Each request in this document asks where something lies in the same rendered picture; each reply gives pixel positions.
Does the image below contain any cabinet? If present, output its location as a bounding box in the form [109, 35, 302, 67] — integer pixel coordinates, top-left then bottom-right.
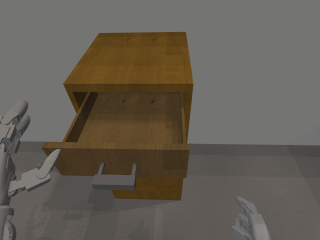
[63, 32, 194, 201]

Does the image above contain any left robot hand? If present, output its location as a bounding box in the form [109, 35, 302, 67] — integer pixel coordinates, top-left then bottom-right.
[0, 100, 61, 206]

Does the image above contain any right robot hand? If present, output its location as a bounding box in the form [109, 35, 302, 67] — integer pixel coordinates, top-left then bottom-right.
[232, 196, 271, 240]

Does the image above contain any robot left forearm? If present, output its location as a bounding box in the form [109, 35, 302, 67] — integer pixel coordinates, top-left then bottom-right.
[0, 205, 17, 240]

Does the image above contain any handle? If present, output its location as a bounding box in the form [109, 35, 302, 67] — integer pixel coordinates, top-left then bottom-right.
[92, 163, 137, 191]

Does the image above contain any drawer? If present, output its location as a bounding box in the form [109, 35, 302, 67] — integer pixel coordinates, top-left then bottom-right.
[41, 92, 190, 178]

